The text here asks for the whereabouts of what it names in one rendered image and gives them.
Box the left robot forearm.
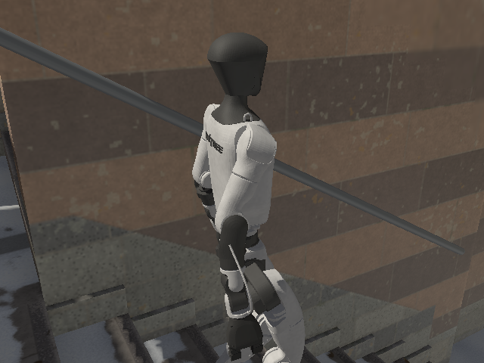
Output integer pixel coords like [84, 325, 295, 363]
[194, 180, 218, 232]

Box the robot torso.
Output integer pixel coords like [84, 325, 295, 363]
[206, 113, 275, 271]

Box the humanoid robot head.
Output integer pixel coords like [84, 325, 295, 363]
[207, 33, 268, 125]

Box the robot right upper arm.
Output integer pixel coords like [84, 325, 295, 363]
[215, 123, 277, 234]

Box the right robot forearm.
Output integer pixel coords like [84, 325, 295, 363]
[216, 215, 250, 319]

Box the right robot hand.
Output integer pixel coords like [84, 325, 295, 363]
[226, 313, 263, 361]

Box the robot left upper arm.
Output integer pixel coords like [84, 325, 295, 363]
[192, 104, 220, 188]

